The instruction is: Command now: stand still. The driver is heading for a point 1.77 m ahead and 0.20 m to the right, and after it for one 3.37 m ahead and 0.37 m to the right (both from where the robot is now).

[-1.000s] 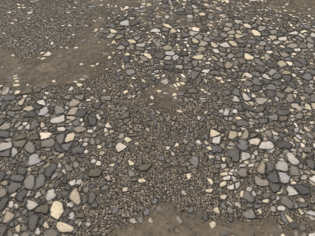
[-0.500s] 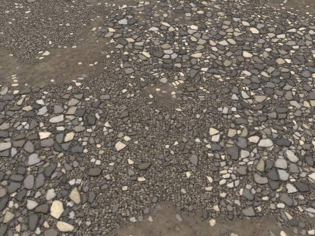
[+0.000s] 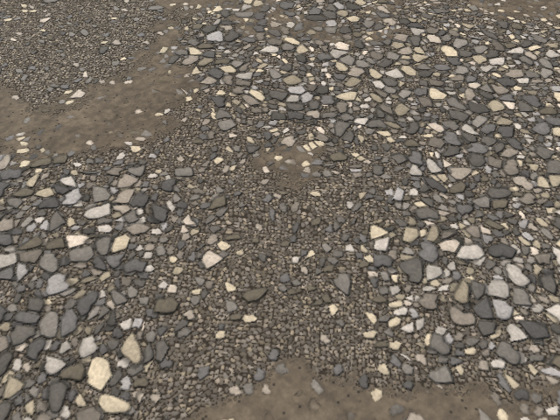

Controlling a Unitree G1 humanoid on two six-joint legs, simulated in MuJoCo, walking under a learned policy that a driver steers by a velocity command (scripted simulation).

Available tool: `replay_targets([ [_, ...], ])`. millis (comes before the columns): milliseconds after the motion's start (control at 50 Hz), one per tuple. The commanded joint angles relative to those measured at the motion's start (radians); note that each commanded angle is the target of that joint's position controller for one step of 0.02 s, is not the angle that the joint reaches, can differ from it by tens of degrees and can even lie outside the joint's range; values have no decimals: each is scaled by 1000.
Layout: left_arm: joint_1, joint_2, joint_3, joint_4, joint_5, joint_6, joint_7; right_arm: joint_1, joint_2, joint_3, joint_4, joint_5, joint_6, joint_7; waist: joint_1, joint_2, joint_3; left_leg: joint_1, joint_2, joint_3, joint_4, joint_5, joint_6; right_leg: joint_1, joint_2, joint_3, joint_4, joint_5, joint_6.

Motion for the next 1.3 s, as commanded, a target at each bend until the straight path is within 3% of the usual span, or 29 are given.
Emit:
replay_targets([
  [20, 41, 92, 13, -18, 0, -5, 3, 99, -83, -13, -5, 0, -3, -2, 0, 10, 29, -145, 25, -20, -115, 128, 11, 101, -7, -2, -49, 139, -36],
  [480, 68, 82, 12, -21, -2, -6, 5, 130, -72, -13, -9, 2, -6, -2, -1, 11, 37, -147, 26, -19, -114, 131, 12, 99, -7, -2, -42, 145, -35],
  [500, 85, 70, 9, -12, -1, -5, 5, 149, -65, -12, 1, 2, -4, -3, -2, 18, 13, -138, 20, -14, -126, 29, 17, 109, 8, -19, -37, 50, -34],
  [520, 86, 70, 10, -10, -4, -4, 5, 155, -80, -18, 3, 8, -1, -6, -5, 36, 30, -151, 21, -28, -141, -129, 35, 84, 38, -50, -4, -97, -36],
  [540, 84, 75, 14, -13, -9, -7, 5, 144, -114, -28, -9, 14, 1, -11, -9, 74, 60, -168, 45, -73, -165, -305, 68, 27, 70, -87, 51, -254, -40],
  [580, 16, 62, 12, -52, -10, -34, -5, 172, -176, -49, -23, 27, -7, -14, -44, 165, 143, -158, 199, -281, -281, -531, 161, -145, 71, -119, 210, -281, -50],
  [600, -15, 48, 7, -72, -13, -54, -15, 163, -209, -63, -32, 31, -17, -13, -51, 198, 186, -167, 296, -398, -326, -531, 215, -199, 24, -96, 300, -225, -62],
  [640, -38, 56, 10, -98, -25, -89, -34, 131, -189, -64, -50, 23, -36, -9, -37, 178, 224, -107, 350, -438, -329, -387, 241, -306, -39, -55, 344, -274, -92],
  [680, 18, 59, 15, -93, -36, -113, -47, 81, -180, -65, -70, 36, -40, 0, 11, 143, 191, -99, 290, -317, -268, -253, 187, -178, -37, -80, 144, -250, -114],
  [720, 208, 78, 40, -8, -28, -115, -52, 50, -181, -62, -89, 38, -36, 7, 80, 86, 95, -239, 170, -168, -111, -75, 135, 192, 57, -149, 8, -60, -90],
  [740, 350, 132, 63, 20, -24, -114, -50, 8, -155, -52, -110, 31, -44, 12, 143, -45, 40, -338, 83, -57, 169, 83, 88, 343, -57, 45, -87, -108, -126],
  [760, 485, 259, 90, 21, -27, -119, -53, 13, -77, -32, -148, 27, -64, 10, 164, -317, -42, -548, -43, 50, 528, -78, 27, 496, -307, 512, -278, -224, -266],
  [780, 445, 202, 64, 16, -4, -135, -58, 3, -76, -32, -161, 43, -82, 13, 122, -244, -35, -632, -23, -90, 755, -191, 45, 439, -398, 733, -354, -334, -329],
  [800, 329, 151, 46, -19, -6, -146, -57, -21, -102, -37, -172, 59, -93, 22, 73, -135, 59, -705, 40, -121, 842, -116, 76, 373, -391, 626, -343, -335, -306],
  [840, 202, 108, 25, -65, -4, -145, -68, -45, -134, -53, -168, 42, -106, 30, 26, -44, 88, -684, 116, -94, 769, 67, 100, 298, -286, 358, -357, -162, -234],
  [860, 200, 85, 16, -68, -1, -140, -70, -58, -160, -67, -168, 33, -103, 32, 18, -50, 84, -643, 136, -75, 711, 115, 95, 282, -238, 250, -361, -35, -203],
  [900, 261, 76, 8, -55, 4, -126, -61, -65, -135, -70, -165, 31, -89, 44, 19, -68, 63, -612, 139, -31, 657, 159, 72, 284, -191, 134, -358, 147, -188],
  [1000, 287, 141, 13, -75, 12, -110, -32, -309, -86, -47, -263, 23, -77, 50, 51, -44, 110, -639, 126, 15, 349, 293, 13, 226, -183, 50, -402, 249, -210],
  [1040, 310, 160, 18, -80, 6, -109, -28, -385, -91, -41, -288, 27, -81, 58, 70, -60, 118, -585, 99, 42, 233, 351, 11, 211, -180, 24, -419, 234, -208],
  [1100, 332, 160, 21, -71, -1, -101, -24, -447, -101, -38, -317, 26, -87, 71, 63, -69, 133, -494, 58, 55, 116, 383, 32, 229, -187, -19, -360, 432, -188],
  [1140, 312, 173, 26, -73, 1, -93, -22, -402, -136, -51, -315, 24, -92, 78, 16, -103, 71, -398, 27, 45, 81, 377, 63, 293, -199, -32, -261, 637, -157],
  [1160, 288, 182, 30, -80, 2, -89, -21, -323, -167, -64, -292, 19, -95, 77, -30, -125, 9, -306, -1, 48, 79, 369, 81, 322, -196, -34, -176, 762, -136],
  [1180, 256, 181, 30, -88, 3, -82, -21, -173, -201, -84, -241, 15, -97, 74, -106, -124, -76, -143, -32, 61, 54, 405, 104, 319, -164, -52, -21, 835, -110],
  [1200, 255, 174, 26, -98, 6, -82, -26, -56, -243, -98, -204, 8, -95, 66, -156, -96, -154, 62, 18, 28, 29, 584, 129, 221, -115, -70, 167, 733, -69],
  [1220, 310, 109, 6, -122, 34, -90, -30, 53, -328, -108, -179, -26, -88, 56, -132, 117, -312, 386, 261, -221, 125, 1005, 215, -37, -6, -96, 521, 183, -29],
  [1240, 486, 2, -22, -74, 2, -104, -42, 56, -313, -92, -175, -33, -81, 63, -59, 315, -536, 571, 483, -596, 13, 1118, 413, -204, 127, 30, 858, -486, 6],
  [1260, 455, 95, 3, -59, -14, -112, -47, -19, -256, -83, -192, -11, -72, 69, -65, 170, -495, 397, 422, -547, -57, 913, 379, -191, 68, 135, 921, -439, -1],
  [1280, 319, 120, 12, -101, -29, -107, -43, -149, -206, -67, -216, 3, -68, 68, -41, 112, -300, 231, 368, -384, -83, 764, 320, -267, 12, 59, 895, -392, -2],
  [1300, 243, 115, 14, -117, -17, -95, -30, -229, -168, -51, -223, 6, -71, 69, -13, 15, -192, 55, 316, -284, -134, 719, 278, -247, -37, 28, 818, -329, 4],
])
